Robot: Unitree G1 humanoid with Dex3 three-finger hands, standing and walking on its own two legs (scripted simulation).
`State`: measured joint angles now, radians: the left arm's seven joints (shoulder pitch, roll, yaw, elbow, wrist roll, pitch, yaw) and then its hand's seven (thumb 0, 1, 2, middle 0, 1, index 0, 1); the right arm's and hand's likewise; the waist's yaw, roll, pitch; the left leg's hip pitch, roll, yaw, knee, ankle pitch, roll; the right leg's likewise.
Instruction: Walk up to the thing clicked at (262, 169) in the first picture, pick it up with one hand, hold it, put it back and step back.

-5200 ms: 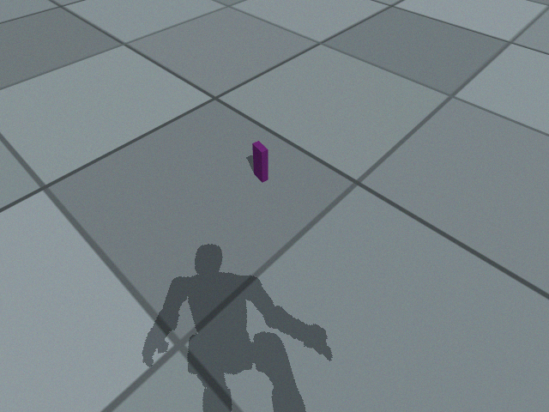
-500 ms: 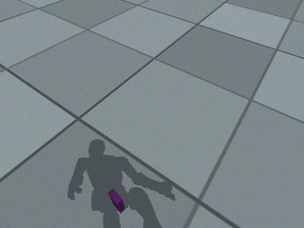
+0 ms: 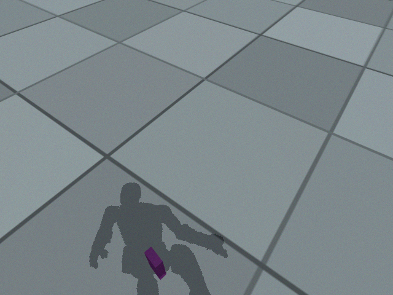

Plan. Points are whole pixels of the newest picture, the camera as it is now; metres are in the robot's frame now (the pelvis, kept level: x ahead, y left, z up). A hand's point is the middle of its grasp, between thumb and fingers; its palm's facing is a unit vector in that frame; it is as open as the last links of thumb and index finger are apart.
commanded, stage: walk up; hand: left
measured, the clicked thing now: (155, 264) +0.38 +0.17 -0.68
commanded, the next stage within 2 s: none
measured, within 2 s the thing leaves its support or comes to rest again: neither
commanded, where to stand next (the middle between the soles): +0.06 -0.03 m, yaw +0 degrees
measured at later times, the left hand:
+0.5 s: hand out of the picture +0.08 +0.25 -0.16, palm faces -0.01 -0.94 -0.34, open 7.3 cm
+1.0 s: hand out of the picture +0.10 +0.26 -0.18, palm faces -0.01 -0.93 -0.38, open 7.4 cm
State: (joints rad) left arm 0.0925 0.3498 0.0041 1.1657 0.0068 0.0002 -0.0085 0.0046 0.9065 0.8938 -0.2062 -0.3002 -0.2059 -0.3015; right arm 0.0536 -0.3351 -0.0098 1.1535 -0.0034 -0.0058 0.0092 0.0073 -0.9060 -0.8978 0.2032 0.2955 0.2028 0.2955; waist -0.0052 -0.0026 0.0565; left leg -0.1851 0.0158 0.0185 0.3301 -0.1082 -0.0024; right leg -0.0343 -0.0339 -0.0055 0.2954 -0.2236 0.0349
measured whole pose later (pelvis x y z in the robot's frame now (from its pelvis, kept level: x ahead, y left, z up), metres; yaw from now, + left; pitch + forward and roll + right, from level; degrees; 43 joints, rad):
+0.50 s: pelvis +0.01 +0.00 +0.00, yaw +0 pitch -2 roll +0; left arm 0.10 0.35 0.01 1.15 0.01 0.00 -0.01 0.00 0.91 0.89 -0.21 -0.30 -0.21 -0.30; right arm 0.07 -0.34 -0.01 1.15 0.00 0.00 0.01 0.01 -0.91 -0.90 0.20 0.30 0.20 0.30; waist -0.01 0.00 0.05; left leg -0.18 0.02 0.01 0.33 -0.11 -0.01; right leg -0.02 -0.03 -0.01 0.29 -0.23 0.03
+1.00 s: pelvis +0.09 -0.01 -0.03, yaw +0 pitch -3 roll -1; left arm 0.28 0.38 0.04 0.99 -0.01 0.00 0.01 0.01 0.90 0.89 -0.21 -0.30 -0.21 -0.30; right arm 0.16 -0.38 -0.06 0.99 -0.01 0.01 0.02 0.01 -0.91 -0.90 0.20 0.30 0.20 0.30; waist 0.02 0.01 0.17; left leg -0.38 0.00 0.02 0.55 -0.09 0.03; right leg 0.00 0.00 -0.03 0.54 -0.47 0.00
